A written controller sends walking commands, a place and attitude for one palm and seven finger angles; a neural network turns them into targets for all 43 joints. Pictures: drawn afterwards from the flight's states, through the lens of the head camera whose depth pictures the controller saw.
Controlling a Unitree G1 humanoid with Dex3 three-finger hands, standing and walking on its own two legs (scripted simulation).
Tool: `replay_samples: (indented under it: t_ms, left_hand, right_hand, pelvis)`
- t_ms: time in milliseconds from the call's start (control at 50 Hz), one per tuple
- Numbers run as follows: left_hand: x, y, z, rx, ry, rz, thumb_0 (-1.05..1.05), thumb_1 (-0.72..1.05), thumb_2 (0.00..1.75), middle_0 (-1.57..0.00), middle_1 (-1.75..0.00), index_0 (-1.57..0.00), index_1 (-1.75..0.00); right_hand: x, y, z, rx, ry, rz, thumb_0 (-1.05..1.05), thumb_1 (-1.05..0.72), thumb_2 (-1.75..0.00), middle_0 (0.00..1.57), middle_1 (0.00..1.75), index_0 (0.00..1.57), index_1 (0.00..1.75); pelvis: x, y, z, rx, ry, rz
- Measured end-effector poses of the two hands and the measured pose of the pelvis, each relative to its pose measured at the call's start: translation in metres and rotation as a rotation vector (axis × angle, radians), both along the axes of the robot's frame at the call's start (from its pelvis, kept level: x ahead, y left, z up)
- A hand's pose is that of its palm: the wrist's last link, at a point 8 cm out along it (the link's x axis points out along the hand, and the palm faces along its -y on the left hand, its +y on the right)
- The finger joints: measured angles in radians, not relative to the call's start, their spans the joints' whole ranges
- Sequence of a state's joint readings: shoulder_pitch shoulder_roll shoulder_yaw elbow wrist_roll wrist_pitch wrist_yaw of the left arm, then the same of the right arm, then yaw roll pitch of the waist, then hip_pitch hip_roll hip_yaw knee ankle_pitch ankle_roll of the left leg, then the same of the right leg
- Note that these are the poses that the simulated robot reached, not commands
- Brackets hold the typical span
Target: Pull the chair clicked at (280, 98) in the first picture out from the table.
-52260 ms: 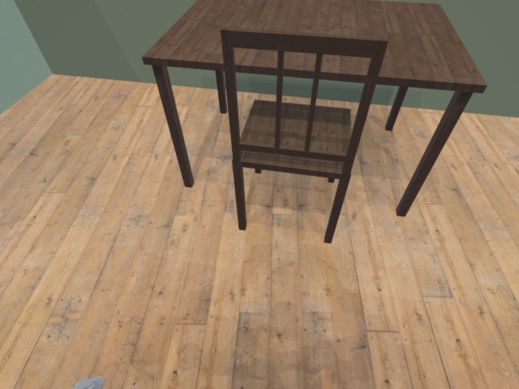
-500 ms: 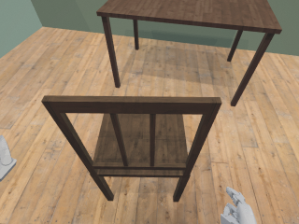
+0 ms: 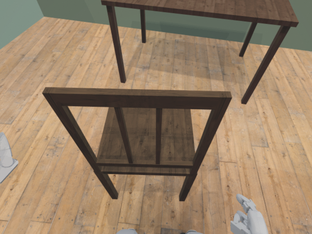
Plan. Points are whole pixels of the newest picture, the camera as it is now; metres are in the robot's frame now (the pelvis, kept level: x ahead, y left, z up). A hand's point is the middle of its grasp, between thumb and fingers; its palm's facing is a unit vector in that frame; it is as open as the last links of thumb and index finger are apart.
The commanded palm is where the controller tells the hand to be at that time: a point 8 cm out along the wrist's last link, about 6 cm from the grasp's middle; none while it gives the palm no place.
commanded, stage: step back with the hand held close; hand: left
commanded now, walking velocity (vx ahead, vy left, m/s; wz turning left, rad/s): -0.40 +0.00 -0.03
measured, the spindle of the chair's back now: (125, 139) +0.39 +0.12 -0.05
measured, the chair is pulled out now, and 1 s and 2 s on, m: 0.74 0.74 0.74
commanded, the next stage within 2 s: stop stepping back and stand still in 0.44 s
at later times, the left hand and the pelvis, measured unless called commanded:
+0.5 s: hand out of the picture +0.12 +0.26 +0.17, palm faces +0.34 -0.79 -0.51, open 7.4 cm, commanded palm +0.06 +0.31 +0.19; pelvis -0.09 +0.01 +0.00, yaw -2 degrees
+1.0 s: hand out of the picture +0.04 +0.28 +0.18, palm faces +0.40 -0.81 -0.42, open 7.4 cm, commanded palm -0.01 +0.32 +0.19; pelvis -0.17 +0.02 +0.01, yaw -3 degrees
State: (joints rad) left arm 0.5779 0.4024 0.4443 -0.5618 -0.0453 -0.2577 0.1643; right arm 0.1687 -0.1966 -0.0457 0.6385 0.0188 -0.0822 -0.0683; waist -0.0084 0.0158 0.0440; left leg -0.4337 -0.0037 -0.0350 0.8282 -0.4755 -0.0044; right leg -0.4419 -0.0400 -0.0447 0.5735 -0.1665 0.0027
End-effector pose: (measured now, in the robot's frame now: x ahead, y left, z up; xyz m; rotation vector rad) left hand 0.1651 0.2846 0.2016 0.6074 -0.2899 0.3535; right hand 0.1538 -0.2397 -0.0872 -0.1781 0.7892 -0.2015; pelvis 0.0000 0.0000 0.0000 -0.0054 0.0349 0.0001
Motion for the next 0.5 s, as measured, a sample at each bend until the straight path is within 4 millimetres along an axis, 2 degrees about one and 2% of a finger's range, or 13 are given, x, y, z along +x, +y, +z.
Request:
replay_samples:
  t_ms: [140, 240, 340, 400, 500]
  left_hand:
    - [-0.019, 0.025, -0.004, 0.004, 0.004, 0.024, 0.01, 0.88, 0.89, -0.21, -0.3, -0.22, -0.3]
    - [-0.033, 0.013, 0.007, 0.005, -0.037, -0.015, 0.01, 0.88, 0.89, -0.21, -0.3, -0.21, -0.3]
    - [-0.047, -0.001, 0.004, 0.032, -0.018, -0.078, 0.01, 0.88, 0.89, -0.21, -0.3, -0.21, -0.3]
    - [-0.056, 0.002, -0.002, 0.018, 0.011, -0.08, 0.01, 0.88, 0.89, -0.21, -0.3, -0.21, -0.3]
    - [-0.078, 0.019, -0.008, 0.013, 0.005, -0.078, 0.01, 0.88, 0.89, -0.21, -0.3, -0.22, -0.3]
  right_hand:
    - [-0.016, 0.008, 0.014, -0.047, -0.021, 0.007, 0.01, -0.9, -0.9, 0.2, 0.3, 0.2, 0.3]
    - [-0.03, 0.019, 0.015, -0.002, -0.046, 0.057, 0.01, -0.9, -0.9, 0.2, 0.3, 0.2, 0.3]
    - [-0.05, 0.018, 0.006, 0.023, -0.038, 0.056, 0.01, -0.9, -0.9, 0.2, 0.3, 0.2, 0.3]
    - [-0.067, 0.014, 0.007, 0.004, -0.016, 0.018, 0.01, -0.9, -0.9, 0.2, 0.3, 0.21, 0.3]
    - [-0.098, 0.011, 0.013, -0.05, -0.013, -0.03, 0.01, -0.9, -0.9, 0.2, 0.3, 0.2, 0.3]
  pelvis:
    - [-0.017, 0.009, 0.003, -0.007, -0.004, -0.005]
    - [-0.031, 0.004, 0.007, -0.036, 0.001, -0.01]
    - [-0.054, 0.0, 0.003, -0.048, 0.009, -0.024]
    - [-0.066, 0.006, 0.004, -0.027, 0.014, -0.023]
    - [-0.088, 0.014, 0.001, -0.009, -0.002, -0.032]
